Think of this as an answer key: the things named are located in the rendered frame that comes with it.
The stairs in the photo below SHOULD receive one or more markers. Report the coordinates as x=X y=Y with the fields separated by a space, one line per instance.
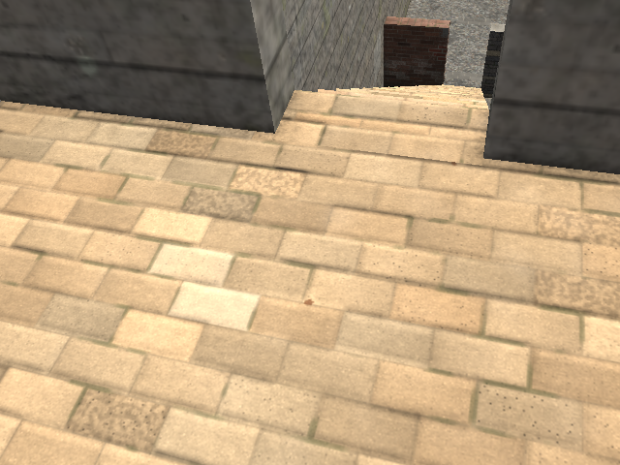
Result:
x=450 y=95

